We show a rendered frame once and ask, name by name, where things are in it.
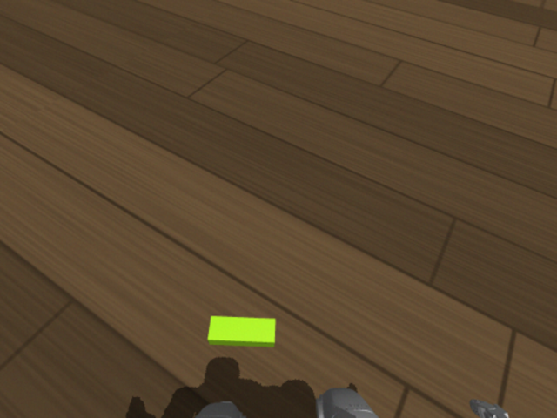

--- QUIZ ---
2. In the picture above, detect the right robot hand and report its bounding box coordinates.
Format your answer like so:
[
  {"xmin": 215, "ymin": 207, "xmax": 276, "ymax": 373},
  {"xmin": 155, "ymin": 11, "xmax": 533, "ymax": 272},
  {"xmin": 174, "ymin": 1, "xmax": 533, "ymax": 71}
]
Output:
[{"xmin": 469, "ymin": 399, "xmax": 509, "ymax": 418}]

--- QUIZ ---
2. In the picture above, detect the carton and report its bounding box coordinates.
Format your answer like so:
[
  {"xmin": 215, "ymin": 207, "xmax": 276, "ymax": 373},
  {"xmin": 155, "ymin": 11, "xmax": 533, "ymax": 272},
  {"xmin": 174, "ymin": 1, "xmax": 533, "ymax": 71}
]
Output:
[{"xmin": 208, "ymin": 316, "xmax": 276, "ymax": 347}]

